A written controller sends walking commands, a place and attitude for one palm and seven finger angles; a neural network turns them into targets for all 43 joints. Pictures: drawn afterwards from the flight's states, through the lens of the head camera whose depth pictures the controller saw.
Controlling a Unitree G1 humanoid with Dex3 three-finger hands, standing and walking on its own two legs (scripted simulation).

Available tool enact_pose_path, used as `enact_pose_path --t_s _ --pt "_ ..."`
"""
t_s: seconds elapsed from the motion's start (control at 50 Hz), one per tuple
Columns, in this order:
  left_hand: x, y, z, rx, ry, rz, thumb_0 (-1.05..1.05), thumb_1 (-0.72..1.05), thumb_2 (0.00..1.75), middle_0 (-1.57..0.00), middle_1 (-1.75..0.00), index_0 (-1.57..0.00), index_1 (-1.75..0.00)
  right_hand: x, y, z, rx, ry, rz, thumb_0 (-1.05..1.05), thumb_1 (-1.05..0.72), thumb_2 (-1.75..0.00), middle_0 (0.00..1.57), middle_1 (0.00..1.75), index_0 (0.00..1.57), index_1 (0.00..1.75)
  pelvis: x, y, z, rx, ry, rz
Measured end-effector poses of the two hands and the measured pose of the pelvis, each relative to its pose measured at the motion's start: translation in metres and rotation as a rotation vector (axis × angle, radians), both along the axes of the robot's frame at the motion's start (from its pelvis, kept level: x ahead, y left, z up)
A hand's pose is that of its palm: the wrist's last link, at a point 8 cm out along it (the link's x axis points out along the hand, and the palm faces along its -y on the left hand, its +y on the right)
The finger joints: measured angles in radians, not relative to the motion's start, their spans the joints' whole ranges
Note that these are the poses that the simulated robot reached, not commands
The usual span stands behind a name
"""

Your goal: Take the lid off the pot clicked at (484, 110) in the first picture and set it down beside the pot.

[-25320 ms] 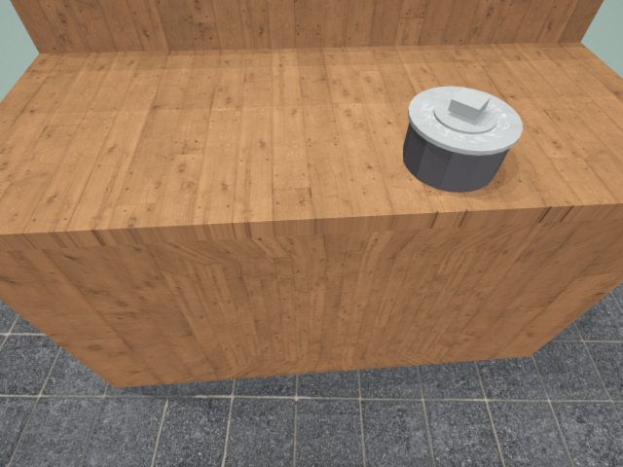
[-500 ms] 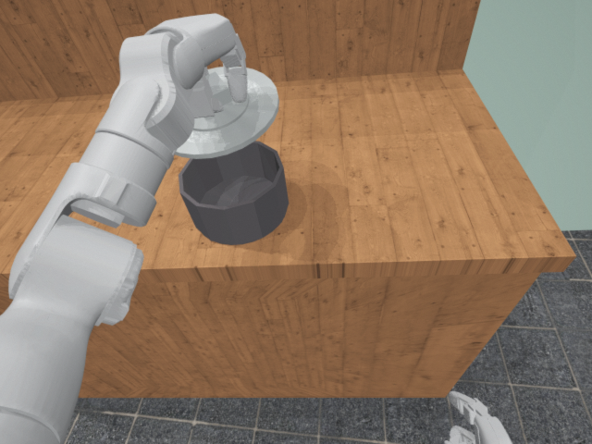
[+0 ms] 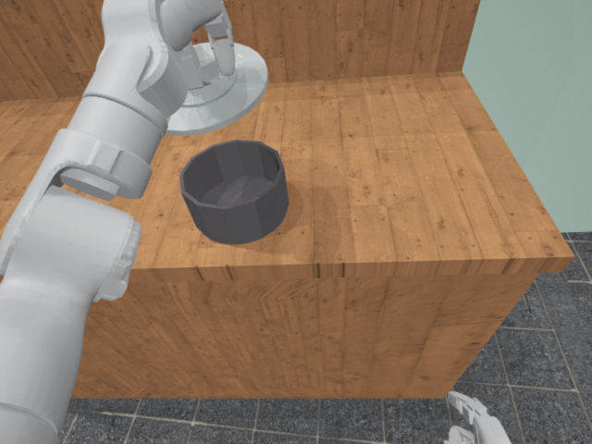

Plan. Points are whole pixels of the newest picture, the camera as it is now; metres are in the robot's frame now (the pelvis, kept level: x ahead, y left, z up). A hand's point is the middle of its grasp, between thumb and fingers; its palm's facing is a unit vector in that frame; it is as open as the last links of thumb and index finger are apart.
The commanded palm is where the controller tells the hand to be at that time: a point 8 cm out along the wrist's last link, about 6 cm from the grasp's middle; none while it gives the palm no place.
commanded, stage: lift the lid straight up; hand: left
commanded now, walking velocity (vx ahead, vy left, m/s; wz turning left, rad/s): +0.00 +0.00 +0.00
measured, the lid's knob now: (194, 67) +0.50 +0.12 +0.28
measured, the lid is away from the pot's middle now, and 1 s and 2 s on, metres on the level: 0.01 0.12 0.25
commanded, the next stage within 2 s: move the lid sideways beside the pot in 0.02 s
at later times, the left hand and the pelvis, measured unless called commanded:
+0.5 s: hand (160, 72) +0.46 +0.15 +0.29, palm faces -0.15 -0.06 -0.99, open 5.7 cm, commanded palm +0.44 +0.17 +0.37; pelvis +0.00 +0.00 +0.00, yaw +0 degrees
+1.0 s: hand (109, 76) +0.46 +0.21 +0.29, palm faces -0.15 -0.07 -0.99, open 5.7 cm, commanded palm +0.44 +0.22 +0.37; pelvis +0.00 +0.01 +0.00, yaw +0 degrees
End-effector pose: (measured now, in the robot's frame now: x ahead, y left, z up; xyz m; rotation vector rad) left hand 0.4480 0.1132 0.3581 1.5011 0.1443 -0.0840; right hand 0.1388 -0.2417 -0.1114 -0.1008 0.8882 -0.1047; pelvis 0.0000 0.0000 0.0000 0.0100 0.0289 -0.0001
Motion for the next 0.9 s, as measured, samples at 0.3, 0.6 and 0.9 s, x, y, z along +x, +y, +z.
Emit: enact_pose_path --t_s 0.3,0.6,0.9 --pt "0.001 0.011 -0.001 0.005 -0.020 -0.011 0.01 0.23 0.95 -0.57 -0.81 -0.94 -1.05 -0.001 0.002 0.001 -0.001 0.000 -0.013 0.01 -0.91 -0.90 0.20 0.30 0.20 0.30 0.002 0.004 0.000 -0.002 0.001 -0.007" --pt "0.002 0.053 -0.009 0.029 0.016 0.067 0.01 0.23 0.95 -0.57 -0.81 -0.94 -1.05 -0.004 -0.001 0.003 -0.026 0.029 -0.013 0.01 -0.91 -0.90 0.20 0.30 0.20 0.30 0.001 0.004 0.000 -0.008 0.006 0.007" --pt "0.001 0.089 -0.008 0.029 0.008 0.115 0.01 0.23 0.95 -0.57 -0.81 -0.94 -1.05 -0.009 -0.002 0.002 -0.030 0.071 -0.026 0.01 -0.91 -0.90 0.20 0.30 0.20 0.30 0.003 0.007 0.000 -0.015 0.013 0.008"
